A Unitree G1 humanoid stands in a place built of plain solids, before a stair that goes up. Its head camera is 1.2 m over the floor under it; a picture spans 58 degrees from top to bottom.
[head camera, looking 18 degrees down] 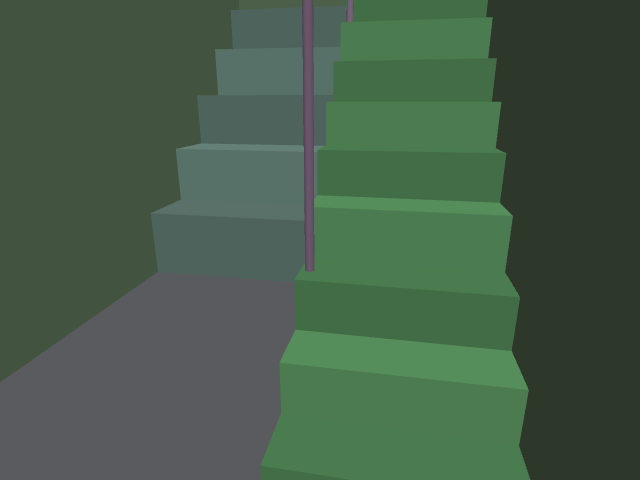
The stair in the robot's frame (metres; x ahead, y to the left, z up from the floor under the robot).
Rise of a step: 0.20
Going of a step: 0.22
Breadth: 0.76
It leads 10 degrees to the right of straight ahead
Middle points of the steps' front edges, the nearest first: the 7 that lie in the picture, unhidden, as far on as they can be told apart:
1.14 -0.24 0.39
1.35 -0.28 0.59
1.57 -0.32 0.80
1.79 -0.36 1.00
2.00 -0.40 1.19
2.21 -0.44 1.38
2.44 -0.48 1.58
